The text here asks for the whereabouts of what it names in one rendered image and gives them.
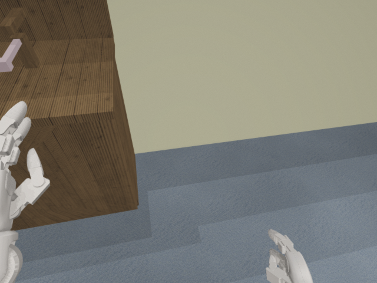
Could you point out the tap lever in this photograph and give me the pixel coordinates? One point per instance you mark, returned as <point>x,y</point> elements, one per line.
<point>10,53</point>

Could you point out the robot left forearm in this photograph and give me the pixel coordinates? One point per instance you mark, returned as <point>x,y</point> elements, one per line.
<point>10,257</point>

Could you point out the robot right hand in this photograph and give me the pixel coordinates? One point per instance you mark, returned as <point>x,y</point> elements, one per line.
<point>292,266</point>

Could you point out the robot left hand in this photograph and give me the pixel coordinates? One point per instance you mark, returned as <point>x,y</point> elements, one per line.
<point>13,129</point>

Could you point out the counter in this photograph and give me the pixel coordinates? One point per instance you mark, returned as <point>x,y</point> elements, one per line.
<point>66,73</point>

